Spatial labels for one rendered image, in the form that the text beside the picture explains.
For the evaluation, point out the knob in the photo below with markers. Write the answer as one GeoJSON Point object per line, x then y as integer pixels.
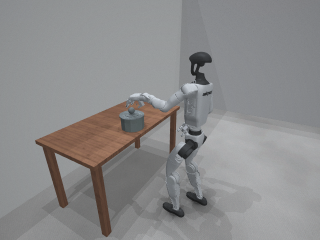
{"type": "Point", "coordinates": [131, 110]}

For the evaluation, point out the left robot hand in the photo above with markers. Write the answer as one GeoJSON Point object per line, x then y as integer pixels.
{"type": "Point", "coordinates": [132, 99]}

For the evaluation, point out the lid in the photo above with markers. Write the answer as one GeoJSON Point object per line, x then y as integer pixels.
{"type": "Point", "coordinates": [125, 115]}

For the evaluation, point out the right robot hand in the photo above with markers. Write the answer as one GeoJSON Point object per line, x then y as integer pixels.
{"type": "Point", "coordinates": [184, 128]}

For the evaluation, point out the right robot foot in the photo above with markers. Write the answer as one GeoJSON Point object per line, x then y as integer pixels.
{"type": "Point", "coordinates": [193, 197]}

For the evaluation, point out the left robot upper arm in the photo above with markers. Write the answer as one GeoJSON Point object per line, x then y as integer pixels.
{"type": "Point", "coordinates": [186, 91]}

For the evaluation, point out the right robot upper arm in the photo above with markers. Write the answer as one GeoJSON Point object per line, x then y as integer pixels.
{"type": "Point", "coordinates": [211, 100]}

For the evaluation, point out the robot left thigh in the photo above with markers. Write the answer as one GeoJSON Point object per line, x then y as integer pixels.
{"type": "Point", "coordinates": [175, 158]}

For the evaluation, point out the pot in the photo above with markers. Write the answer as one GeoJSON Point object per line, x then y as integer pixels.
{"type": "Point", "coordinates": [132, 125]}

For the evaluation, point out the table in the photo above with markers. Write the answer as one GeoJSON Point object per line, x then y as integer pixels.
{"type": "Point", "coordinates": [94, 141]}

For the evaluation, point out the left robot forearm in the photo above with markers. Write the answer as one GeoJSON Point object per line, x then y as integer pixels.
{"type": "Point", "coordinates": [155, 102]}

